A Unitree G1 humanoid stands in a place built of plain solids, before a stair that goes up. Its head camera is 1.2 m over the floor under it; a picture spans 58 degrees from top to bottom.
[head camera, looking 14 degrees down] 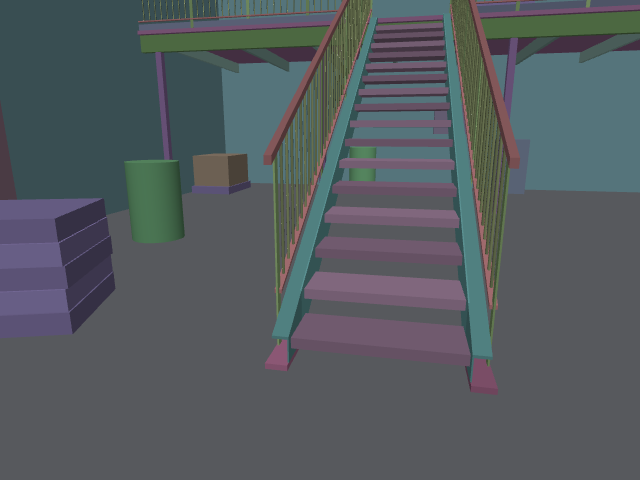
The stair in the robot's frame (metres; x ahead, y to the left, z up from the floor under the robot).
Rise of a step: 0.16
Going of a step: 0.30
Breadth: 0.89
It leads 12 degrees to the right of straight ahead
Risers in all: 17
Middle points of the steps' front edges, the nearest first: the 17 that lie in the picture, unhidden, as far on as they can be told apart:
1.97 -0.29 0.16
2.26 -0.35 0.32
2.56 -0.41 0.49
2.85 -0.47 0.65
3.15 -0.53 0.81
3.44 -0.59 0.98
3.73 -0.65 1.14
4.03 -0.71 1.30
4.32 -0.77 1.47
4.61 -0.84 1.63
4.91 -0.90 1.79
5.20 -0.96 1.96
5.49 -1.02 2.12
5.79 -1.08 2.28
6.08 -1.14 2.45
6.38 -1.20 2.61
6.67 -1.26 2.78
